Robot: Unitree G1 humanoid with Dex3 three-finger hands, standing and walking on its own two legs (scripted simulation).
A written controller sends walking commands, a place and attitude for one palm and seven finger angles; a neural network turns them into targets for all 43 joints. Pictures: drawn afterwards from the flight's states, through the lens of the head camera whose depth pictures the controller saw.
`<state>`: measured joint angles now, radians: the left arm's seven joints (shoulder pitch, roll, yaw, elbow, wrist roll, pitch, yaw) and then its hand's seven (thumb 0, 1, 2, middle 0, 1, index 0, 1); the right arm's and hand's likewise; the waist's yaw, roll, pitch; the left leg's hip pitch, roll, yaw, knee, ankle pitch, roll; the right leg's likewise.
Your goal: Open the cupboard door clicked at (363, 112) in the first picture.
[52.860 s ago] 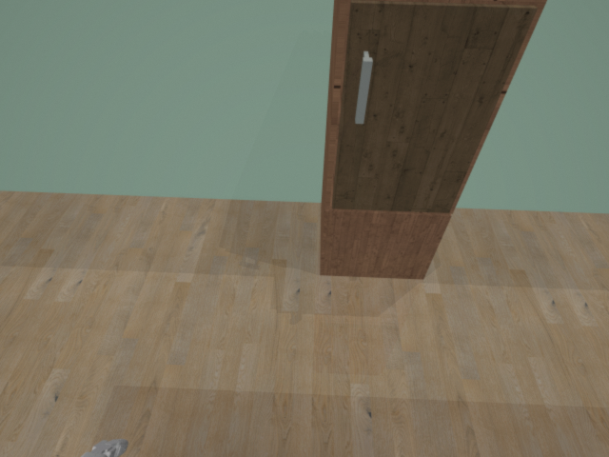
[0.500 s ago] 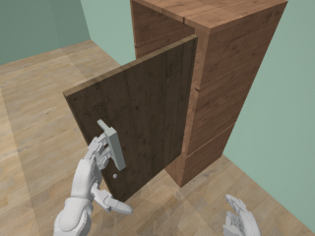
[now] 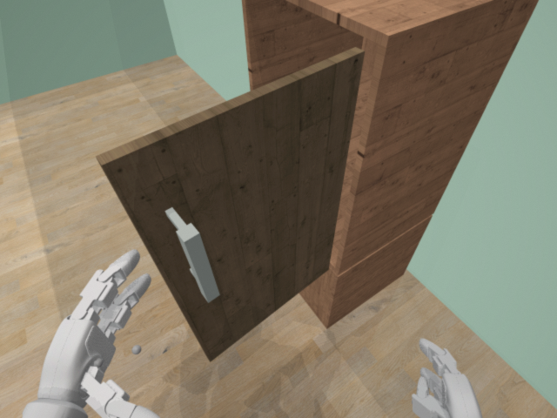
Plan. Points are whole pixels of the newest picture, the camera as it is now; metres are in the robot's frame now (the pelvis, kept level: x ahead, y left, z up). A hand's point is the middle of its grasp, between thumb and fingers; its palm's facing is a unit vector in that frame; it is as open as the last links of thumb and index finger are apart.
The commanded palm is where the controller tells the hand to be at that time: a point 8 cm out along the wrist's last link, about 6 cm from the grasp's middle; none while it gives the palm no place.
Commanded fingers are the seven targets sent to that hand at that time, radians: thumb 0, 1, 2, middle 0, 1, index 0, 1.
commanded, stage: slide the hand sideways off the handle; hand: left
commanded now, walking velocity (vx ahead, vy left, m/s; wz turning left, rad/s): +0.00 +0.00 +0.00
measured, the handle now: (193, 257) +0.30 +0.14 +0.10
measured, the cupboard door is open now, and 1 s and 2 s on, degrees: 95 95 95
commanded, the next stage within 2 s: draw the hand back to the body in 0.08 s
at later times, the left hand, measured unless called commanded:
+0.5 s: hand (103, 354) +0.17 +0.20 +0.12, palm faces -0.02 -1.00 -0.07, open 16.4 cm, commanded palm +0.14 +0.26 +0.13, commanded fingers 0.00 -0.50 0.30 -0.15 -0.30 -0.15 -0.30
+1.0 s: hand (41, 319) +0.19 +0.27 +0.14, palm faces +0.31 -0.88 -0.36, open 13.7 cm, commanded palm +0.15 +0.31 +0.17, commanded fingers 0.00 0.27 0.63 -0.18 -0.30 -0.18 -0.30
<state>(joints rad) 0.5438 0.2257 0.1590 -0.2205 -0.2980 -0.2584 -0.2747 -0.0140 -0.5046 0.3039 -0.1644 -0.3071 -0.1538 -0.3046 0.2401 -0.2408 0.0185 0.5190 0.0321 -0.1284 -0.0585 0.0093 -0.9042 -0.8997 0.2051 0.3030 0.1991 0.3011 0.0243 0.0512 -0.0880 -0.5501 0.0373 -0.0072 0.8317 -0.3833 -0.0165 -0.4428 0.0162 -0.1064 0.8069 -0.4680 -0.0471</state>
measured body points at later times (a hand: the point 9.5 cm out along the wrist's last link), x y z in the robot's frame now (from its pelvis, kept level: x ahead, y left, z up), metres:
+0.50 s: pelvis -0.02 +0.02 +0.00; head -0.02 +0.01 +0.45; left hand +0.16 +0.26 +0.12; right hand +0.17 -0.19 -0.06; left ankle +0.02 +0.13 -0.70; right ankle -0.03 -0.08 -0.70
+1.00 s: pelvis +0.00 +0.03 +0.04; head +0.00 +0.03 +0.49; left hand +0.17 +0.31 +0.16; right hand +0.19 -0.19 -0.04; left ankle +0.02 +0.13 -0.70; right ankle -0.03 -0.08 -0.70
